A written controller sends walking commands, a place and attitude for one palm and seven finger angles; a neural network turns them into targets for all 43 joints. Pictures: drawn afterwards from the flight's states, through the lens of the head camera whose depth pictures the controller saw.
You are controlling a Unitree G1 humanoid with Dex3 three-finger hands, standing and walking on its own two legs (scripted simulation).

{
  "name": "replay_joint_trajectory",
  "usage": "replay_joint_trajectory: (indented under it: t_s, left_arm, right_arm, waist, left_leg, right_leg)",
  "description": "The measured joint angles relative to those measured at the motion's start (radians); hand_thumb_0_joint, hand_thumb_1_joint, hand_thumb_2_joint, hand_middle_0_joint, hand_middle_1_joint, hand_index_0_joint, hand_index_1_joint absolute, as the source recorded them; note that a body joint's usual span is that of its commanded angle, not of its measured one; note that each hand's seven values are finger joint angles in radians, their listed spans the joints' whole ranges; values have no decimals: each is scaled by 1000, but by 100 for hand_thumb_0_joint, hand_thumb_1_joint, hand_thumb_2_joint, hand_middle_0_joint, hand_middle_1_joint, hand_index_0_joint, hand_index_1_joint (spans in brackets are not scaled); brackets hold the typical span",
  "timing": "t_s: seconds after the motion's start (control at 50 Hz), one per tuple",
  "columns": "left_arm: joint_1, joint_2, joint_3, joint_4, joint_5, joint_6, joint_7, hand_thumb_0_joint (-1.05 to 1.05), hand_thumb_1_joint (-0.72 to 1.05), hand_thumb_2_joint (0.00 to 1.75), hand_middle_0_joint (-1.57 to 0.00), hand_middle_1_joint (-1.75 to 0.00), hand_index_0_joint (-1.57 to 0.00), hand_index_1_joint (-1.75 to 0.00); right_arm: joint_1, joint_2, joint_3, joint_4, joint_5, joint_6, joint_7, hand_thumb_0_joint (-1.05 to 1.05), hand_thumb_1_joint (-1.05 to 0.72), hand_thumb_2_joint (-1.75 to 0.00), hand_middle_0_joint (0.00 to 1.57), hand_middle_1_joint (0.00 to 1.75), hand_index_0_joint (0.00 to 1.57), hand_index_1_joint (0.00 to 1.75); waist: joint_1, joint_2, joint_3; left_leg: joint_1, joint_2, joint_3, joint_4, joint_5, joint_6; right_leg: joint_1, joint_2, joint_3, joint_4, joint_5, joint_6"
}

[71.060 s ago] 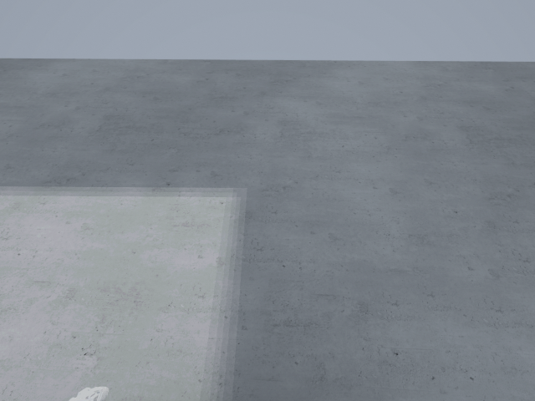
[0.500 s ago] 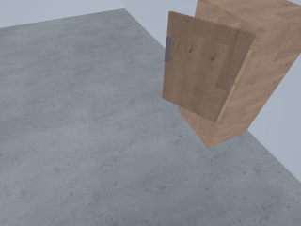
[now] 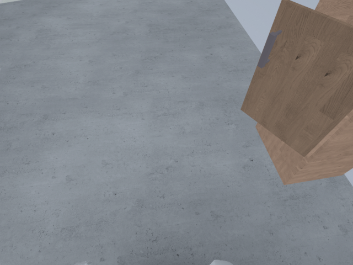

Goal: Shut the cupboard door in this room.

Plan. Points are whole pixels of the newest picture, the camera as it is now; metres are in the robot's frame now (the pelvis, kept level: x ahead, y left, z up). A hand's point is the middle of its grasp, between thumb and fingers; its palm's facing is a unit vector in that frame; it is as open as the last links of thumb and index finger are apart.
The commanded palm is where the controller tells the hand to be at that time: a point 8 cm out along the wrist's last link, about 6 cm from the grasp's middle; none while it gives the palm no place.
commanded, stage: walk to a spot facing it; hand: left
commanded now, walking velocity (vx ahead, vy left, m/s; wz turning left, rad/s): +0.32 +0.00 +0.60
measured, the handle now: (269, 49) +0.90 -0.36 -0.03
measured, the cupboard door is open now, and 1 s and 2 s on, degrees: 30 30 30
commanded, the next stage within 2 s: turn to face it in 0.58 s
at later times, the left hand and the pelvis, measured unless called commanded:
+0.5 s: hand out of the picture -0.01 +0.14 -0.17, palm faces +0.44 -0.87 -0.23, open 7.4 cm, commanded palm none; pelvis +0.13 +0.00 -0.01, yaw +24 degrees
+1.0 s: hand (93, 205) +0.29 +0.26 -0.18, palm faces +0.40 -0.89 -0.20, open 7.3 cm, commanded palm none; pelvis +0.30 +0.06 -0.02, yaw +22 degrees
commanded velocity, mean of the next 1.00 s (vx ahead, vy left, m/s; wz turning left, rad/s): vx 0.18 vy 0.00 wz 0.16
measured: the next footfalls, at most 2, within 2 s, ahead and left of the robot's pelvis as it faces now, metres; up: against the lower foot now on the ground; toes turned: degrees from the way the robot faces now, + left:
right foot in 0.12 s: +0.07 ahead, -0.15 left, +0.00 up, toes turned +4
left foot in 0.56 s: +0.22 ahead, +0.15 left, +0.00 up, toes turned +31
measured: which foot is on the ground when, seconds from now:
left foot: down 0.00-0.12, up 0.14-0.54, down 0.56-0.96, up 0.98-1.00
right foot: up 0.00-0.10, down 0.12-0.54, up 0.56-0.92, down 0.94-1.00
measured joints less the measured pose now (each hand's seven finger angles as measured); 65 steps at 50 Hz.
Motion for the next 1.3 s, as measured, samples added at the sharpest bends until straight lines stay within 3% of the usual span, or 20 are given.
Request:
replay_joint_trajectory:
  t_s: [0.08, 0.12, 0.18, 0.26, 0.34, 0.4, 0.48, 0.52, 0.56, 0.6, 0.66, 0.78, 0.9, 0.94, 0.96, 1.02, 1.1, 1.18, 1.26, 1.3]
  left_arm:
    - [-5, 2, -2, -22, 1, -13, -6, 1, 91, 90, -20, -29, -20, -30]
    - [10, 11, -3, -41, 6, -32, -9, 1, 91, 90, -20, -30, -20, -30]
    - [33, -4, -4, -36, 7, -49, 7, 1, 91, 90, -20, -30, -20, -30]
    - [98, -24, -5, 6, 3, -65, 14, 1, 91, 90, -20, -29, -20, -30]
    - [145, -39, -13, 41, 3, -85, 16, 1, 91, 90, -20, -29, -20, -30]
    - [178, -49, -20, 56, 5, -93, 17, 1, 91, 90, -20, -30, -20, -30]
    - [233, -50, -26, 77, 4, -92, 15, 1, 91, 90, -21, -30, -20, -30]
    - [267, -45, -26, 92, 1, -83, 11, 1, 90, 90, -21, -30, -21, -30]
    - [310, -46, -26, 101, -7, -65, 1, 1, 90, 90, -21, -30, -21, -30]
    - [277, -21, -16, 105, -10, -33, 0, 1, 90, 90, -21, -30, -21, -30]
    - [196, -3, 3, 85, -2, -18, 6, 1, 91, 90, -21, -30, -20, -30]
    - [60, -8, 4, 0, 5, -31, 5, 1, 91, 90, -20, -29, -20, -30]
    - [13, -33, -18, -1, 1, -27, 7, 1, 91, 90, -20, -29, -20, -30]
    - [25, -38, -21, 1, 1, -29, 1, 0, 91, 90, -20, -29, -20, -30]
    - [31, -43, -22, 4, 3, -35, 0, 0, 91, 90, -20, -29, -20, -30]
    - [22, -71, -28, 21, 2, -43, 5, 0, 91, 90, -20, -29, -20, -30]
    - [21, -70, -11, 25, 0, -21, 25, 0, 92, 90, -21, -30, -21, -30]
    - [31, -48, 2, 26, 5, -4, 23, 0, 92, 90, -21, -30, -21, -30]
    - [42, -24, 15, 22, 0, 17, 15, 1, 91, 90, -21, -30, -21, -30]
    - [40, -11, 21, 20, -8, 32, 9, 1, 91, 90, -21, -30, -21, -30]
  right_arm:
    - [14, -16, -15, 2, 0, 6, 3, 0, -90, -89, 21, 30, 20, 30]
    - [28, -20, -24, 1, 7, 13, 3, 0, -90, -89, 21, 30, 20, 30]
    - [11, -44, -40, 8, 5, 28, 7, 0, -90, -90, 20, 30, 20, 30]
    - [-25, -69, -53, -14, 1, 26, 30, 0, -91, -90, 20, 30, 19, 30]
    - [-75, -76, -50, -41, 5, 19, 41, 0, -91, -90, 20, 30, 19, 30]
    - [-126, -77, -39, -51, 5, 22, 48, 0, -91, -90, 20, 30, 19, 30]
    - [-206, -71, -18, -73, 4, 14, 55, 0, -91, -90, 20, 30, 19, 30]
    - [-232, -67, -8, -96, 3, -4, 54, 0, -91, -90, 20, 30, 19, 30]
    - [-233, -77, 1, -130, -2, -31, 51, 0, -91, -90, 20, 30, 19, 30]
    - [-232, -62, 5, -135, 5, -52, 34, 0, -91, -90, 20, 30, 19, 30]
    - [-194, -44, 16, -121, 9, -58, 15, 0, -91, -90, 20, 30, 19, 30]
    - [-106, -1, 27, -45, 12, -49, -4, 0, -91, -90, 20, 30, 20, 30]
    - [-41, 19, 18, 25, 13, -38, -18, 0, -92, -90, 20, 30, 20, 30]
    - [-23, 21, 16, 37, 14, -29, -20, 0, -92, -90, 20, 30, 20, 30]
    - [-19, 17, 13, 40, 17, -25, -19, 0, -92, -90, 20, 30, 20, 30]
    - [-49, -2, 0, 43, 25, -4, -26, 0, -91, -90, 20, 30, 20, 30]
    - [-73, -4, -2, 27, 27, 9, -29, 0, -91, -90, 20, 30, 19, 30]
    - [-90, 4, -2, -5, 26, 13, -28, 0, -91, -90, 20, 30, 19, 30]
    - [-97, 8, 3, -40, 29, -3, -29, 0, -91, -90, 20, 30, 19, 30]
    - [-93, 11, 6, -54, 20, -15, -32, 0, -91, -90, 20, 30, 19, 30]
  waist:
    - [-9, 16, -21]
    - [-2, -2, -42]
    - [14, 2, -41]
    - [7, -5, -45]
    - [10, -19, -17]
    - [31, -25, 15]
    - [67, -40, 57]
    - [74, -51, 67]
    - [68, -16, 44]
    - [76, -41, 61]
    - [84, -54, 60]
    - [69, -46, 26]
    - [51, -42, 4]
    - [49, -43, -2]
    - [52, -37, -6]
    - [40, 2, 22]
    - [39, -8, 32]
    - [49, -36, 16]
    - [54, -52, -1]
    - [50, -59, -6]
  left_leg:
    - [9, -9, -60, -3, -8, -15]
    - [-20, -33, -74, 75, -103, -21]
    - [-135, -28, -20, 410, -249, -39]
    - [-253, 35, 57, 657, -119, -65]
    - [-293, 86, 92, 607, -59, -67]
    - [-286, 102, 125, 482, -49, -55]
    - [-222, 76, 187, 282, -78, -18]
    - [-155, 40, 219, 189, -86, 12]
    - [-95, 47, 202, 126, 14, 67]
    - [-104, 30, 197, 215, -36, 62]
    - [-47, 9, 176, 181, -97, 35]
    - [84, -5, 125, 25, -68, 23]
    - [197, 21, 147, 2, -137, -10]
    - [210, 35, 172, 58, -199, -27]
    - [198, 48, 185, 109, -237, -34]
    - [79, 55, 135, 401, -377, -58]
    - [-51, 54, 100, 576, -340, -79]
    - [-67, 66, 89, 422, -290, -89]
    - [14, 70, 77, 149, -178, -87]
    - [31, 72, 94, 106, -112, -59]
  right_leg:
    - [63, 23, -14, -181, 28, -3]
    - [141, 19, -12, -351, 14, -22]
    - [173, 2, -48, -362, 128, -46]
    - [277, -28, -110, -464, 128, -42]
    - [367, -51, -188, -535, 120, -32]
    - [422, -62, -247, -551, 91, -17]
    - [474, -88, -305, -518, 25, 13]
    - [465, -122, -320, -411, -32, 27]
    - [353, -135, -284, -102, -79, 24]
    - [199, -128, -145, 225, -79, 12]
    - [19, -113, -48, 369, -10, 8]
    - [-147, -106, -1, 140, 137, 18]
    - [-58, -41, -22, -166, 255, -5]
    - [13, -15, -32, -258, 303, -20]
    - [31, 0, -27, -275, 249, -36]
    - [23, 46, -19, -255, 203, -71]
    - [61, 69, 5, -344, 249, -74]
    - [75, 79, 50, -396, 273, -63]
    - [61, 98, 102, -366, 257, -38]
    - [26, 102, 113, -278, 154, -34]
